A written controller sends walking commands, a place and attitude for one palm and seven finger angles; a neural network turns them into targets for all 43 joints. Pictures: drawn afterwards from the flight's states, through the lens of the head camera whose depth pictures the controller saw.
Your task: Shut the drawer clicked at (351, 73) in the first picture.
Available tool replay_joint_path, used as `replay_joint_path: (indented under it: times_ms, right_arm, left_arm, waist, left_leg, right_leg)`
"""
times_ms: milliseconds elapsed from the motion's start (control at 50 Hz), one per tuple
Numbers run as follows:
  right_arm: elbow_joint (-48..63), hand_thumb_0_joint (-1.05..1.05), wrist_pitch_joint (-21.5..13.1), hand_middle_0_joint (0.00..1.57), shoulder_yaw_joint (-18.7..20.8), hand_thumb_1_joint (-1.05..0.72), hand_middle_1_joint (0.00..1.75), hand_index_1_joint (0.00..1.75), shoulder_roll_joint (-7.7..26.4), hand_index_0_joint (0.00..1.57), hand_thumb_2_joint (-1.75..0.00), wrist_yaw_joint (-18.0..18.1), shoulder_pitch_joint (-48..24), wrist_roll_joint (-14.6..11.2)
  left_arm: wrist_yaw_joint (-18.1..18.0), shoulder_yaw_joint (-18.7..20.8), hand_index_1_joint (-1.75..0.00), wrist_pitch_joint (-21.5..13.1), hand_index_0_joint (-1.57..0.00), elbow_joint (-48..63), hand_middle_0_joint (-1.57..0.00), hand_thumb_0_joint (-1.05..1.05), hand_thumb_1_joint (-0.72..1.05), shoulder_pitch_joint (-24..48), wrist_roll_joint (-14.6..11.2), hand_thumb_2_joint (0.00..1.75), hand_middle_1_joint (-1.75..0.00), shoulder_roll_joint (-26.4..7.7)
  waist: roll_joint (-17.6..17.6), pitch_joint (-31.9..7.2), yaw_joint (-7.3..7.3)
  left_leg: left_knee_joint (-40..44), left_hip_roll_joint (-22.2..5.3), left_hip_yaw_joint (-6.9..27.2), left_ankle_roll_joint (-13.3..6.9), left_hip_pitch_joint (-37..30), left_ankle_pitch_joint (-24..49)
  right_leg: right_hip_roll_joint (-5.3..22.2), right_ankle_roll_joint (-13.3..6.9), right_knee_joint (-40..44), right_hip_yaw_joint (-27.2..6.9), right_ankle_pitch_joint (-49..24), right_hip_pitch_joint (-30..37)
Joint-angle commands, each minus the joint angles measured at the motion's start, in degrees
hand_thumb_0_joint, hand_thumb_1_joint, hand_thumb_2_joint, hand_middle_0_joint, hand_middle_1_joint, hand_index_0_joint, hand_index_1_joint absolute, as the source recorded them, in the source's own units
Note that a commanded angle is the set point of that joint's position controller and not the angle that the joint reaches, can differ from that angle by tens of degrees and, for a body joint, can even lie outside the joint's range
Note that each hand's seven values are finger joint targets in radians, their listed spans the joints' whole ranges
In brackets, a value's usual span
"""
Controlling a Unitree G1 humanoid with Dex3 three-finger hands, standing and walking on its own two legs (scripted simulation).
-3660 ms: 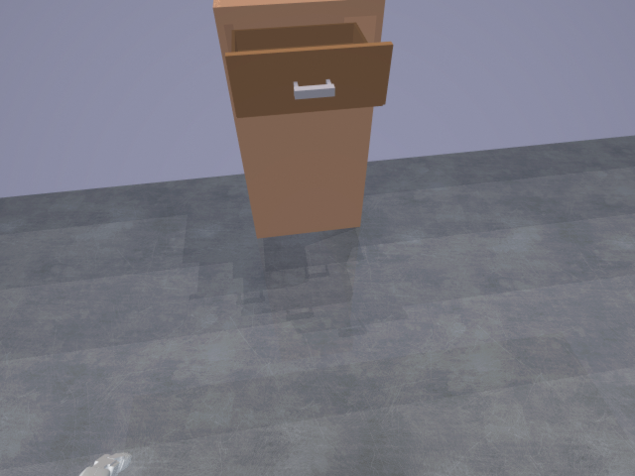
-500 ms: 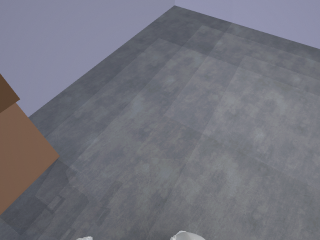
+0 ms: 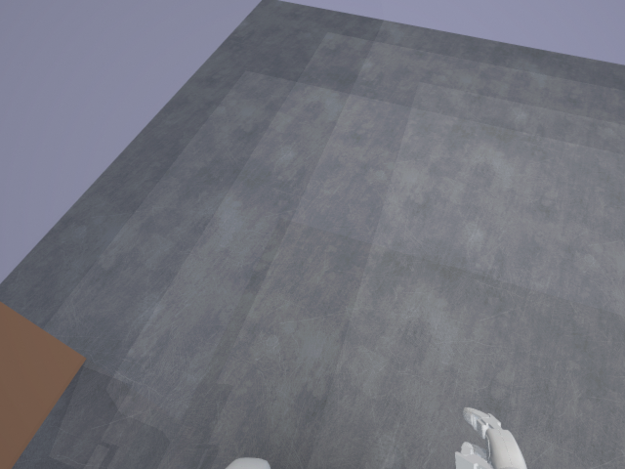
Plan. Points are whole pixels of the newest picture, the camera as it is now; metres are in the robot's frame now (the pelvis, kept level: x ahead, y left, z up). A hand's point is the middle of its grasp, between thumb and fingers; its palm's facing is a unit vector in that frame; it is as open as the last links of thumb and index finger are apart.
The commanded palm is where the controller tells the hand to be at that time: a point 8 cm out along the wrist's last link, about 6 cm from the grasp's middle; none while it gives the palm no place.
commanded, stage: walk to a spot facing it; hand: left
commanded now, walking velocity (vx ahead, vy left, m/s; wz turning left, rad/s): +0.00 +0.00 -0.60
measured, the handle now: out of the picture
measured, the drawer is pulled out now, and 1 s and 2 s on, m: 0.19 0.19 0.19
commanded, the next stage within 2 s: turn to face it in 1.02 s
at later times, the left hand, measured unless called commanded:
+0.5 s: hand (211, 440) +0.16 +0.17 -0.16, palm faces -0.33 -0.92 -0.21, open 7.4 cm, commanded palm none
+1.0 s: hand out of the picture +0.13 +0.09 -0.16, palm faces -0.40 -0.89 -0.21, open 7.4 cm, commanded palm none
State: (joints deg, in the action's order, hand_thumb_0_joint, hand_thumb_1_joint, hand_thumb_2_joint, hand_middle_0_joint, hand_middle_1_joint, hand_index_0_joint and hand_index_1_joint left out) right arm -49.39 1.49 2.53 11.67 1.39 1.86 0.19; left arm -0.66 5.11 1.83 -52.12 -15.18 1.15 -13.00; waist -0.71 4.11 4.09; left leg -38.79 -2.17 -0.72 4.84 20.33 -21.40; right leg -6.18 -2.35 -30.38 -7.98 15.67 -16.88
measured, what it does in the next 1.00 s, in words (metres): walks ahead, turning right: left foot, then right foot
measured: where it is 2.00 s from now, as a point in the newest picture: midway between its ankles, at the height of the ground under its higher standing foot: (361, 466)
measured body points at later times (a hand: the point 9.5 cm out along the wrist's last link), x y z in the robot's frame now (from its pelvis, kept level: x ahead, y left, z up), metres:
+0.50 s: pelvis +0.00 +0.01 +0.00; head +0.04 +0.01 +0.45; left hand +0.17 +0.22 -0.14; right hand -0.10 -0.22 -0.14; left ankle -0.01 +0.12 -0.73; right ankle -0.05 -0.11 -0.70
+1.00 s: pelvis +0.09 -0.08 +0.01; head +0.10 -0.10 +0.46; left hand +0.15 +0.14 -0.14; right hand +0.06 -0.34 -0.14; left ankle +0.24 +0.00 -0.67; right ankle -0.04 -0.10 -0.73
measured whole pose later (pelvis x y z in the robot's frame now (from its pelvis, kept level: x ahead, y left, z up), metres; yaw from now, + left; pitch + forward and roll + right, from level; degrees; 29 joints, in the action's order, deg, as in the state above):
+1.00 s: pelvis +0.09 -0.08 +0.01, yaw -31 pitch +0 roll +0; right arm -54.8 0.7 3.7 12.1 -1.6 7.9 1.7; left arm -0.7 2.0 -3.9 -60.7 -25.7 1.0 -7.0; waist 2.4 1.4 2.2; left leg -55.5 -7.3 -3.4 4.6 35.3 -10.3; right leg -4.1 -4.2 -16.5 -1.1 18.5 2.2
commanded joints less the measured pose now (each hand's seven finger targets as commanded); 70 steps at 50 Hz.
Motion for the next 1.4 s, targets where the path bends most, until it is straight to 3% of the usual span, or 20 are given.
replay_joint_path:
  times_ms: [0, 20, 40, 100, 180, 440, 520, 540, 560, 580, 620, 680, 1000, 1080, 1100, 1140, 1160, 1220, 1280, 1380]
  right_arm:
    - [2.08, 0.0, -2.31, 0.2, 2.69, -0.9, 0.3, 0.3, 12.81, 0.2, -0.9, 1.1, 12.08, 0.66]
    - [2.67, 0.0, -1.76, 0.2, 2.83, -0.9, 0.3, 0.3, 14.57, 0.2, -0.9, 0.99, 12.83, 0.4]
    - [3.3, 0.0, -1.54, 0.2, 2.1, -0.9, 0.3, 0.3, 12.23, 0.2, -0.9, 0.92, 12.03, 0.88]
    - [4.23, 0.0, -2.09, 0.2, 0.67, -0.9, 0.3, 0.3, 7.91, 0.2, -0.9, 1.31, 8.19, 1.19]
    - [2.79, 0.0, -2.45, 0.2, 1.09, -0.9, 0.3, 0.3, 7.91, 0.2, -0.9, 1.24, 12.16, 0.95]
    - [-1.99, 0.0, -2.26, 0.2, 3.22, -0.9, 0.3, 0.3, 10.51, 0.2, -0.9, 0.14, 18.46, 1.71]
    - [-2.43, 0.0, -2.29, 0.2, 3.28, -0.9, 0.3, 0.3, 10.99, 0.2, -0.9, -0.75, 16.81, 1.57]
    - [-1.29, 0.0, -2.24, 0.2, 2.47, -0.9, 0.3, 0.3, 8.57, 0.2, -0.9, -1.34, 16.49, 0.82]
    - [2.73, 0.0, -1.87, 0.2, 0.97, -0.9, 0.3, 0.3, 4.82, 0.2, -0.9, -1.93, 11.66, 0.81]
    - [3.97, 0.0, -1.47, 0.2, 1.48, -0.9, 0.3, 0.3, 7.32, 0.2, -0.9, -1.8, 8.01, 1.25]
    - [2.51, 0.0, -1.77, 0.2, 2.09, -0.9, 0.3, 0.3, 7.49, 0.2, -0.9, -2.27, 6.57, 1.29]
    - [-1.34, 0.0, -1.99, 0.2, 2.29, -0.9, 0.3, 0.3, 6.75, 0.2, -0.9, -2.31, 11.86, 1.91]
    - [1.25, 0.0, -3.44, 0.2, 0.64, -0.9, 0.3, 0.3, 1.7, 0.2, -0.9, -3.11, -4.21, 1.03]
    - [-2.36, 0.0, -4.63, 0.2, 0.96, -0.9, 0.3, 0.3, 2.74, 0.2, -0.9, -1.81, 7.16, 0.85]
    - [-5.35, 0.0, -4.82, 0.2, 1.41, -0.9, 0.3, 0.3, 4.8, 0.2, -0.9, -1.2, 16.5, 1.07]
    - [-8.58, 0.0, -4.94, 0.2, 2.55, -0.9, 0.3, 0.3, 12.88, 0.2, -0.9, -0.37, 28.06, 1.34]
    - [-7.83, 0.0, -4.12, 0.2, 1.78, -0.9, 0.3, 0.3, 11.26, 0.2, -0.9, -0.33, 24.02, 0.51]
    - [-6.95, 0.0, -5.2, 0.2, -0.2, -0.9, 0.3, 0.3, 3.52, 0.2, -0.9, 0.27, 14.72, 0.4]
    - [-7.16, 0.0, -5.27, 0.2, -0.38, -0.9, 0.3, 0.3, 2.99, 0.2, -0.9, 0.24, 13.5, 0.3]
    - [-5.63, 0.0, -3.52, 0.2, 1.69, -0.9, 0.3, 0.3, 6.12, 0.2, -0.9, -0.21, 14.41, 0.7]
  left_arm:
    - [-0.28, 1.35, -0.3, -0.51, -0.2, 5.99, -0.2, 0.0, 0.9, 1.03, -1.14, 0.9, -0.3, -5.41]
    - [-0.1, 1.21, -0.3, -0.9, -0.2, 5.67, -0.2, 0.0, 0.9, -0.13, -0.29, 0.9, -0.3, -5.44]
    - [-0.13, 1.72, -0.3, -0.57, -0.2, 4.29, -0.2, 0.0, 0.9, -1.84, 0.36, 0.9, -0.3, -7.22]
    - [0.78, 2.29, -0.3, 0.63, -0.2, 2.88, -0.2, 0.0, 0.9, -1.27, 0.66, 0.9, -0.3, -7.15]
    - [1.59, 1.67, -0.3, 1.59, -0.2, 2.84, -0.2, 0.0, 0.9, 0.07, 0.29, 0.9, -0.3, -5.14]
    - [2.64, 0.19, -0.3, 1.16, -0.2, 5.52, -0.2, 0.0, 0.9, 10.19, 0.11, 0.9, -0.3, -2.33]
    - [2.7, 0.76, -0.3, -0.4, -0.2, 3.46, -0.2, 0.0, 0.9, 3.4, 0.49, 0.9, -0.3, -4.29]
    - [2.12, 1.86, -0.3, -1.33, -0.2, 1.25, -0.2, 0.0, 0.9, -3.66, 0.85, 0.9, -0.3, -9.61]
    - [1.14, 3.07, -0.3, -1.93, -0.2, -0.22, -0.2, 0.0, 0.9, -9.18, 0.16, 0.9, -0.3, -16.93]
    - [0.25, 3.26, -0.3, -1.47, -0.2, -0.37, -0.2, 0.0, 0.9, -10.26, -0.85, 0.9, -0.3, -17.18]
    - [-0.12, 2.35, -0.3, -2.35, -0.2, 0.89, -0.2, 0.0, 0.9, -3.66, -0.74, 0.9, -0.3, -11.93]
    - [0.3, 0.33, -0.3, -4.55, -0.2, 1.15, -0.2, 0.0, 0.9, -0.46, -0.63, 0.9, -0.3, -7.31]
    - [-1.58, -1.59, -0.3, -6.89, -0.2, -9.02, -0.2, 0.0, 0.9, -16.88, 0.26, 0.9, -0.3, -2.81]
    - [-1.85, -1.01, -0.3, -6.98, -0.2, -9.38, -0.2, 0.0, 0.9, -13.67, 0.14, 0.9, -0.3, -4.98]
    - [-1.85, -0.83, -0.3, -7.0, -0.2, -9.72, -0.2, 0.0, 0.9, -13.25, -0.35, 0.9, -0.3, -4.76]
    - [-1.36, -2.22, -0.3, -6.78, -0.2, -9.73, -0.2, 0.0, 0.9, -19.3, -1.72, 0.9, -0.3, 1.61]
    - [-1.85, -1.86, -0.3, -6.2, -0.2, -9.72, -0.2, 0.0, 0.9, -17.96, -1.18, 0.9, -0.3, 0.14]
    - [-0.75, -2.04, -0.3, -4.78, -0.2, -9.33, -0.2, 0.0, 0.9, -9.83, -0.03, 0.9, -0.3, 2.06]
    - [-0.86, -2.04, -0.3, -2.66, -0.2, -9.03, -0.2, 0.0, 0.9, -11.24, -0.15, 0.9, -0.3, 3.33]
    - [-1.0, -0.4, -0.3, -0.92, -0.2, -4.92, -0.2, 0.0, 0.9, -4.81, 0.32, 0.9, -0.3, 1.35]
  waist:
    - [10.36, -14.5, -5.77]
    - [15.58, -13.14, -5.11]
    - [10.45, -10.5, -4.44]
    - [13.18, -4.36, -2.42]
    - [11.4, -4.89, -3.22]
    - [13.02, -4.26, -6.93]
    - [6.34, -6.34, -2.51]
    - [-7.06, -9.66, 1.06]
    - [-21.86, -8.43, 3.85]
    - [-14.9, -6.74, 3.93]
    - [-9.7, -1.53, 0.77]
    - [-5.25, 0.8, -4.11]
    - [-5.07, 3.75, -0.22]
    - [-5.03, -2.72, -6.24]
    - [-4.25, -7.39, -9.93]
    - [16.75, -20.39, -9.69]
    - [10.99, -16.48, -8.11]
    - [5.72, 0.25, -4.14]
    - [7.25, -3.86, -1.69]
    - [5.96, -6.39, -2.41]
  left_leg:
    - [21.17, -18.18, 14.05, -6.27, -27.63, 30.26]
    - [17.09, -26.6, 18.87, -10.78, -27.23, 49.28]
    - [16.22, -25.8, 14.67, -12.85, -21.74, 53.81]
    - [16.76, -16.01, 2.76, -7.51, -14.97, 51.35]
    - [17.7, -14.36, -1.47, -8.03, -17.0, 44.97]
    - [18.25, -21.23, -6.99, -11.71, -17.04, 24.73]
    - [8.09, -20.25, -10.54, -6.94, -6.23, 4.53]
    - [-7.11, -15.39, -16.35, -3.72, 4.78, -1.22]
    - [-25.28, -5.9, -13.15, -0.38, 21.83, -17.8]
    - [-30.18, -6.52, -3.51, -1.32, 24.11, -14.19]
    - [-31.51, -8.26, -1.12, -1.87, 23.04, -2.06]
    - [-27.41, -8.14, -1.14, -0.02, 17.4, 6.86]
    - [-9.48, -3.77, -4.38, -1.69, 21.33, 9.22]
    - [5.61, 1.87, -7.32, -4.69, -2.38, 10.78]
    - [10.09, 0.56, -4.97, -5.46, -15.2, 18.09]
    - [12.83, -25.2, 23.16, -15.89, -35.72, 49.0]
    - [16.57, -25.65, 23.57, -19.2, -27.2, 46.61]
    - [23.06, -16.91, 12.99, -15.93, -5.98, 38.58]
    - [22.36, -12.02, 6.32, -13.87, -2.53, 43.21]
    - [23.69, -10.88, 11.61, -14.23, -4.31, 26.53]
  right_leg:
    - [1.76, 1.98, -15.33, -3.61, 0.49, -11.55]
    - [2.47, 4.6, -27.6, 2.45, 19.86, -16.3]
    - [4.4, 5.42, -35.81, 1.79, 18.68, -15.48]
    - [5.85, 6.4, -43.22, 3.65, 11.06, -15.77]
    - [6.6, 7.34, -43.84, 5.83, 5.79, -16.65]
    - [9.71, 5.4, -16.03, 13.21, 10.0, -8.48]
    - [6.81, 2.23, 0.49, 15.94, 4.11, 9.65]
    - [14.78, -0.74, 8.69, 5.42, 10.12, 22.71]
    - [28.83, -7.34, 16.87, -21.56, 9.5, 25.56]
    - [30.39, -9.7, 19.67, -22.95, 11.04, 21.62]
    - [24.91, -7.69, 20.87, -17.12, 16.26, 14.16]
    - [19.65, -5.91, 19.71, -5.81, -3.22, 9.34]
    - [18.49, -7.27, 15.41, -4.09, -36.79, 22.43]
    - [16.03, -3.96, 1.0, -0.47, -55.37, 17.97]
    - [13.98, -1.92, -9.9, 0.97, -49.85, 12.9]
    - [2.25, 1.75, -41.73, 7.92, 16.59, -7.4]
    - [5.15, 1.03, -47.23, 4.83, 17.96, -7.78]
    - [11.06, 3.64, -43.18, 7.0, 7.98, -10.19]
    - [10.97, 4.96, -34.44, 8.27, 6.02, -4.25]
    - [10.13, 6.51, -31.37, 8.32, 2.31, -9.24]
